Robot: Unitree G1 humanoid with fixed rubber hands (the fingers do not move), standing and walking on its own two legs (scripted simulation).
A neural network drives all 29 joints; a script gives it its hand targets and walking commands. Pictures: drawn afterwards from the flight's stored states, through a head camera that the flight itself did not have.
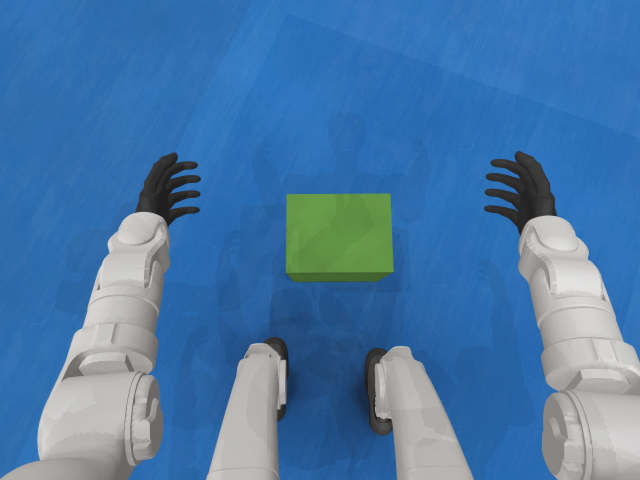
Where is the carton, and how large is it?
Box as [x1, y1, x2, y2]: [286, 194, 393, 281]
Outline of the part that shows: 287,194 286,273 294,281 376,281 393,271 389,194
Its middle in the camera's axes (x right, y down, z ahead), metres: +0.04 +0.02 +0.94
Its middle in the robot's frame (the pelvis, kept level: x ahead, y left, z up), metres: +0.46 -0.02 -0.55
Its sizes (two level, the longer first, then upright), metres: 0.223 0.169 0.252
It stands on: the floor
